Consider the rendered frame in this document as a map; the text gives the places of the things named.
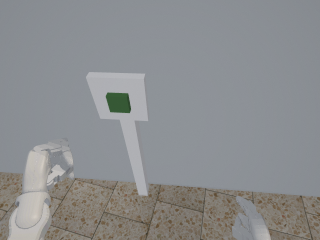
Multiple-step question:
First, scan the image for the panel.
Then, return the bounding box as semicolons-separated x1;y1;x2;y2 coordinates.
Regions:
86;72;150;196

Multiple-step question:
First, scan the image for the left robot forearm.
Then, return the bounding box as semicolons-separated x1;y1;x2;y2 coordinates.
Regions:
7;191;52;240

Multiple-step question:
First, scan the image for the right robot hand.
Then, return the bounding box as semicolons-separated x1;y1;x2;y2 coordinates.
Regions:
231;196;271;240

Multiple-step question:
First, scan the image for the button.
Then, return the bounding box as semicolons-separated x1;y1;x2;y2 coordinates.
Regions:
105;92;131;113

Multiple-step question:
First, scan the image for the left robot hand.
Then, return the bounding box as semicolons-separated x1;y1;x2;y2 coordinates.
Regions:
22;137;75;194

